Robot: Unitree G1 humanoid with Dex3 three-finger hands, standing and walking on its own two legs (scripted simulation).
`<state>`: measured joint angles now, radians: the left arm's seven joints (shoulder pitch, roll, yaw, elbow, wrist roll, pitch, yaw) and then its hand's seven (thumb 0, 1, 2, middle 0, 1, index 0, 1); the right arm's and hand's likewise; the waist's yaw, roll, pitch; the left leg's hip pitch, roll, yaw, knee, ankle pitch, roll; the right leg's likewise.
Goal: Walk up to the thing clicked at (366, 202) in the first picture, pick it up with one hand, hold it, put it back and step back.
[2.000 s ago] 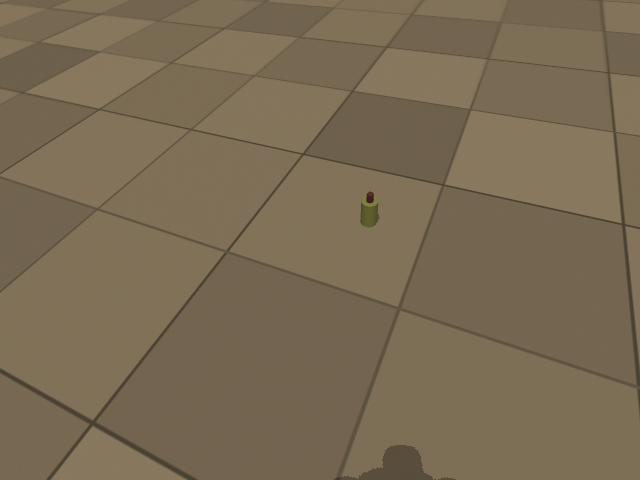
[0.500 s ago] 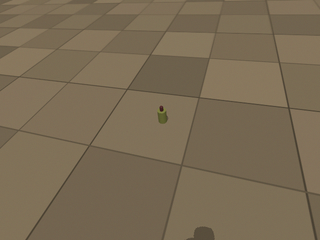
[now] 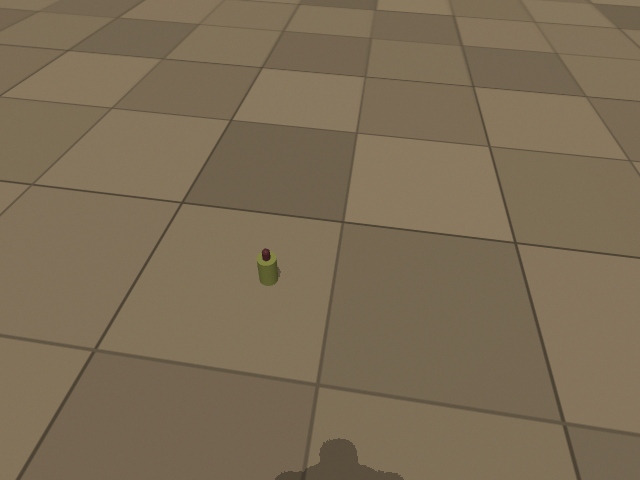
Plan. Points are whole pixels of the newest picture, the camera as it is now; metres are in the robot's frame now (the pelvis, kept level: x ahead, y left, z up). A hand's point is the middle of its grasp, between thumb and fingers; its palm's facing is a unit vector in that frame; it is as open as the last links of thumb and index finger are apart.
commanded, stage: walk up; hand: left
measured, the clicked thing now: (267, 264) +1.01 +0.21 -0.68
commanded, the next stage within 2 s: none
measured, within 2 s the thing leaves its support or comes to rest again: neither
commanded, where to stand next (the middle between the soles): +0.66 +0.00 m, yaw -1 degrees
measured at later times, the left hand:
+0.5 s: hand (199, 368) +0.33 +0.22 -0.11, palm faces -0.06 -0.92 -0.39, open 7.4 cm
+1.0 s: hand (183, 306) +0.47 +0.28 -0.15, palm faces -0.07 -0.94 -0.33, open 7.4 cm
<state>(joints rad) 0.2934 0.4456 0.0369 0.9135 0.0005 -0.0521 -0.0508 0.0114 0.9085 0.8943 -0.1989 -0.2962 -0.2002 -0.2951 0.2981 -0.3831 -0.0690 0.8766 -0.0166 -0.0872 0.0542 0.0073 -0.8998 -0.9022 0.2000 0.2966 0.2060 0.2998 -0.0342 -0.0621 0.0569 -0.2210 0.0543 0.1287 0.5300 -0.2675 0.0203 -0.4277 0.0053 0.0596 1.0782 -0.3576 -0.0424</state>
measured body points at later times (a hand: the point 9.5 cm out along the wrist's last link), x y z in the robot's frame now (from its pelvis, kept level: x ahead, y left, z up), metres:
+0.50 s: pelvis +0.22 -0.04 +0.00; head +0.24 -0.07 +0.45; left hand +0.33 +0.26 -0.08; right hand +0.27 -0.35 -0.13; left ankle +0.24 +0.13 -0.66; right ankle +0.25 -0.14 -0.74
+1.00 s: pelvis +0.41 +0.01 +0.00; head +0.43 +0.03 +0.45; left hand +0.47 +0.33 -0.12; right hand +0.47 -0.31 -0.09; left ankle +0.43 +0.12 -0.74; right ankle +0.45 -0.15 -0.68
